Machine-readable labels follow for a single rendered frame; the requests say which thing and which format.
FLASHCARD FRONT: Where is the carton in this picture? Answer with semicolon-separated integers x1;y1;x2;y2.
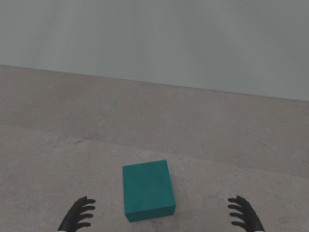
122;159;176;222

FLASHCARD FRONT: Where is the right robot hand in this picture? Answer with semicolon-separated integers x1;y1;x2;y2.
228;196;266;232

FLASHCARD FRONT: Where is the left robot hand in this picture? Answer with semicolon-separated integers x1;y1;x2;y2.
57;196;96;232

